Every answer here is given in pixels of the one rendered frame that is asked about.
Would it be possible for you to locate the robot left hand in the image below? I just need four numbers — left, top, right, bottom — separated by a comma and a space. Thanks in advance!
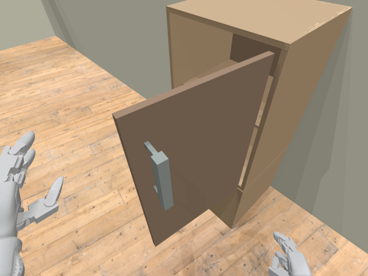
0, 131, 64, 237

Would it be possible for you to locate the cupboard door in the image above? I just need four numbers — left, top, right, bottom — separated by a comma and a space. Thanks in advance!
112, 51, 275, 247

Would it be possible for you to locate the robot left forearm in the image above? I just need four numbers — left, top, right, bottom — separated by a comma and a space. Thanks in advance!
0, 236, 25, 276

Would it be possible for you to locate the handle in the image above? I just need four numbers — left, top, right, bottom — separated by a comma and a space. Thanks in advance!
144, 141, 174, 211

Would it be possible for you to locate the robot right hand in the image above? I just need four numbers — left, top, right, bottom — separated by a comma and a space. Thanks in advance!
269, 231, 312, 276

